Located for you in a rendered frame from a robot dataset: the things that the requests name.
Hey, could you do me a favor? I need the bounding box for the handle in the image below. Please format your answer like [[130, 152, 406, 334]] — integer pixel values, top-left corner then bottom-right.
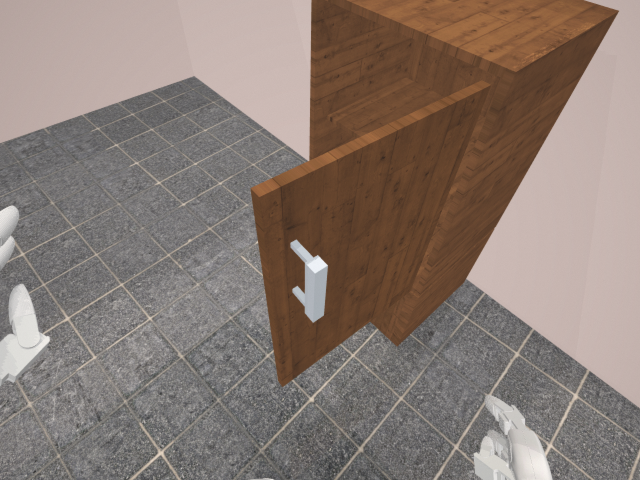
[[290, 240, 328, 323]]

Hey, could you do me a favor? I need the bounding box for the robot left hand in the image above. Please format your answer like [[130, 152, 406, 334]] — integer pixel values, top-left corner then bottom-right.
[[0, 206, 50, 386]]

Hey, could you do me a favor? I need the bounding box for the robot right hand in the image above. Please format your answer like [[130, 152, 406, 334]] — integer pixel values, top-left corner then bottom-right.
[[474, 395, 552, 480]]

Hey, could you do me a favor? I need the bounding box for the cupboard door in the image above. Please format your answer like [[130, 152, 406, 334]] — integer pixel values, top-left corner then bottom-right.
[[250, 80, 491, 387]]

